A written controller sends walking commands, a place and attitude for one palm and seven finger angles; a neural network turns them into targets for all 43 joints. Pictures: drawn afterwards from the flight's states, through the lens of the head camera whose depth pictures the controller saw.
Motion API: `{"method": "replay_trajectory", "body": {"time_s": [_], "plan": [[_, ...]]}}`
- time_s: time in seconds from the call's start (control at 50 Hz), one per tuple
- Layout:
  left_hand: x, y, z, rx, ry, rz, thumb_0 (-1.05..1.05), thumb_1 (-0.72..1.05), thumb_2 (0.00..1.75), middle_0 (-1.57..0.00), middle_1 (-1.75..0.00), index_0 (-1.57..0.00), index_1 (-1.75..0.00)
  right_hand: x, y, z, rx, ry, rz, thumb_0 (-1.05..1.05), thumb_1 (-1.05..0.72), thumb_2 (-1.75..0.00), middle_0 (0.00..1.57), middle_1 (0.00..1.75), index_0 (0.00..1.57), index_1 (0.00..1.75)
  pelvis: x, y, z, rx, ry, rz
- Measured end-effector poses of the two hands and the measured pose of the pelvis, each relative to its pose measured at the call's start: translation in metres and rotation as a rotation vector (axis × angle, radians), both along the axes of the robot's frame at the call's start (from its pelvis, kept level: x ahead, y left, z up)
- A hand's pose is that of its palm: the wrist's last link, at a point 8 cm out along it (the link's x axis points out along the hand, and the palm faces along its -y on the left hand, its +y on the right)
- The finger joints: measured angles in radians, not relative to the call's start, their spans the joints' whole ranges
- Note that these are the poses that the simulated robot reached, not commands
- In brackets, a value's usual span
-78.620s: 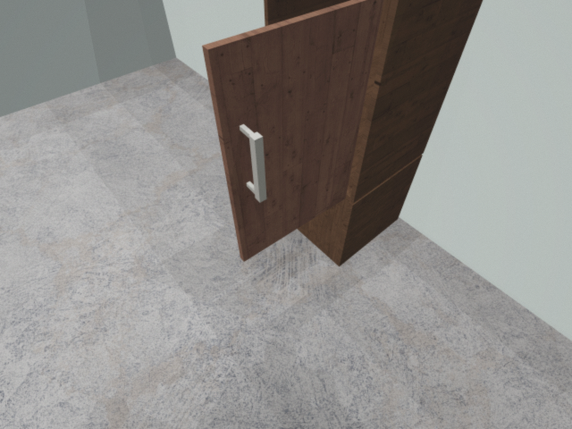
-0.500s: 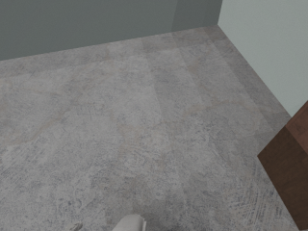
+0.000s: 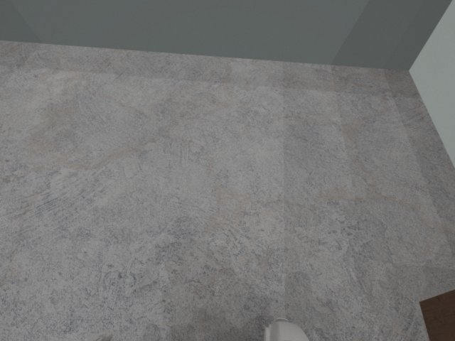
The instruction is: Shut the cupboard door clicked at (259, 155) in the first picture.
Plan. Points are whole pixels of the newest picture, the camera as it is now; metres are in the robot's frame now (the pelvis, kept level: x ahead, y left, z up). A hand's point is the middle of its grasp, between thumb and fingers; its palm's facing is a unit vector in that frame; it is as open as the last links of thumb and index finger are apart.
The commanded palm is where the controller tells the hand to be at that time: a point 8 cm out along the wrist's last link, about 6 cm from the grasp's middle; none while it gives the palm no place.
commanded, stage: walk to a spot facing it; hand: left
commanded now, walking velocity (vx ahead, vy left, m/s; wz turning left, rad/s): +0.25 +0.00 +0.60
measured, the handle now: out of the picture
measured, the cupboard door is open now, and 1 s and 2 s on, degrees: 2 2 2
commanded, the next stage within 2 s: turn to face it in 0.30 s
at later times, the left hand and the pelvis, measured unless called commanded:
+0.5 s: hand out of the picture +0.09 +0.19 -0.19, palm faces +0.35 -0.91 -0.22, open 7.3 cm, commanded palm none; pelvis +0.15 +0.00 -0.01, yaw +17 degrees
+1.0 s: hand (136, 293) +0.23 +0.21 -0.17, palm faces +0.12 -0.97 -0.23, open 7.4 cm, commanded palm none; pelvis +0.21 +0.01 +0.00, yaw +2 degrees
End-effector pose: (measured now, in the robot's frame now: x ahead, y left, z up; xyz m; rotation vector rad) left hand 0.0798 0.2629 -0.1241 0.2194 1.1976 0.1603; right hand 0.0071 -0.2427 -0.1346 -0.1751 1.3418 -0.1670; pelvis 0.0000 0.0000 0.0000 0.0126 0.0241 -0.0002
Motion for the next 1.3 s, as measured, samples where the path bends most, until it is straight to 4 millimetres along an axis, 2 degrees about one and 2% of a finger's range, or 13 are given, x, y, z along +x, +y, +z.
{"method": "replay_trajectory", "body": {"time_s": [0.12,0.18,0.26,0.36,0.48,0.56,0.64,0.72,0.86,1.02,1.08,1.16,1.3], "plan": [[0.057,-0.022,0.005,0.039,-0.135,0.016,0.01,0.91,0.90,-0.20,-0.30,-0.20,-0.30,0.030,-0.029,-0.027,0.030,0.090,0.025,0.01,-0.90,-0.90,0.21,0.30,0.21,0.30,0.043,-0.026,-0.016,0.005,-0.014,0.079],[0.057,-0.032,0.008,0.041,-0.133,0.073,0.01,0.91,0.90,-0.20,-0.30,-0.20,-0.30,0.072,-0.041,-0.024,0.019,0.085,0.073,0.01,-0.91,-0.90,0.20,0.30,0.20,0.30,0.059,-0.031,-0.011,0.003,-0.017,0.126],[0.044,-0.046,0.007,0.012,-0.048,0.154,0.01,0.91,0.90,-0.20,-0.30,-0.20,-0.30,0.146,-0.042,-0.007,0.013,0.002,0.137,0.01,-0.91,-0.90,0.20,0.30,0.20,0.30,0.084,-0.033,0.002,0.006,-0.002,0.186],[0.022,-0.052,-0.001,-0.029,0.040,0.277,0.01,0.92,0.90,-0.20,-0.30,-0.20,-0.30,0.238,-0.019,0.009,0.010,-0.094,0.267,0.01,-0.91,-0.90,0.20,0.30,0.20,0.30,0.112,-0.029,0.007,0.006,0.007,0.264],[-0.008,-0.038,-0.027,-0.064,0.139,0.395,0.01,0.92,0.90,-0.20,-0.30,-0.20,-0.30,0.338,0.037,0.012,0.001,-0.233,0.442,0.00,-0.91,-0.90,0.20,0.30,0.20,0.30,0.144,-0.005,-0.010,-0.023,-0.007,0.302],[-0.012,-0.026,-0.036,-0.062,0.217,0.415,0.01,0.91,0.90,-0.20,-0.30,-0.20,-0.30,0.369,0.068,0.016,0.004,-0.307,0.473,0.00,-0.91,-0.90,0.20,0.30,0.20,0.30,0.158,0.005,-0.014,-0.008,-0.023,0.287],[0.007,-0.022,-0.027,-0.069,0.224,0.405,0.01,0.91,0.90,-0.20,-0.30,-0.20,-0.29,0.373,0.084,0.017,0.037,-0.306,0.449,0.00,-0.91,-0.90,0.20,0.30,0.20,0.30,0.170,0.009,-0.005,-0.011,-0.036,0.261],[0.036,-0.022,-0.019,-0.067,0.195,0.360,0.01,0.91,0.90,-0.20,-0.30,-0.20,-0.29,0.363,0.083,0.008,0.078,-0.261,0.383,0.00,-0.91,-0.90,0.20,0.30,0.20,0.30,0.181,0.008,-0.003,-0.021,-0.041,0.215],[0.088,-0.025,-0.019,-0.033,0.145,0.266,0.01,0.91,0.90,-0.20,-0.30,-0.20,-0.30,0.338,0.038,-0.018,0.062,-0.157,0.220,0.00,-0.91,-0.90,0.21,0.30,0.21,0.30,0.199,0.001,-0.013,-0.016,-0.018,0.136],[0.145,0.000,-0.019,-0.038,0.135,0.131,0.01,0.90,0.90,-0.20,-0.30,-0.20,-0.30,0.305,0.006,0.010,-0.065,-0.135,0.072,0.01,-0.91,-0.90,0.20,0.30,0.20,0.30,0.211,0.016,-0.002,-0.012,0.012,0.023],[0.176,0.016,-0.028,-0.040,0.113,0.074,0.01,0.90,0.90,-0.20,-0.30,-0.20,-0.30,0.290,0.002,0.014,-0.114,-0.155,0.035,0.01,-0.91,-0.90,0.20,0.30,0.20,0.30,0.214,0.026,-0.008,-0.026,0.012,-0.021],[0.227,0.027,-0.018,-0.023,0.058,-0.021,0.01,0.91,0.90,-0.20,-0.30,-0.20,-0.30,0.258,0.003,0.023,-0.131,-0.114,-0.013,0.00,-0.91,-0.90,0.20,0.30,0.20,0.30,0.218,0.028,-0.001,-0.034,-0.003,-0.075],[0.317,0.004,0.007,-0.005,-0.082,-0.198,0.01,0.91,0.90,-0.19,-0.30,-0.20,-0.29,0.200,0.000,0.017,-0.100,-0.024,-0.140,0.00,-0.91,-0.90,0.20,0.30,0.20,0.30,0.221,0.020,0.004,-0.050,-0.014,-0.167]]}}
